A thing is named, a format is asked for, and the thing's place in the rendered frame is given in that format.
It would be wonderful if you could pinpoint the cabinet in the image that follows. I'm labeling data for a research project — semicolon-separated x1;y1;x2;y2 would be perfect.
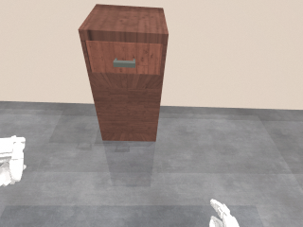
78;4;169;142

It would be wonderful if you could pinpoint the drawer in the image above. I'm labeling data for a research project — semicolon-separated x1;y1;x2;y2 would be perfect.
85;41;163;75

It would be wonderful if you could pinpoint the right robot hand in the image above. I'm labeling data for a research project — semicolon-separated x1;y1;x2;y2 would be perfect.
209;199;240;227

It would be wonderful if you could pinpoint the handle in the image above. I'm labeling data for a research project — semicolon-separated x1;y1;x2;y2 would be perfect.
113;58;135;68

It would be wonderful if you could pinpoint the left robot hand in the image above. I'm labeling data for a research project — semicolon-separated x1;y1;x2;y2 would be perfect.
0;135;27;186

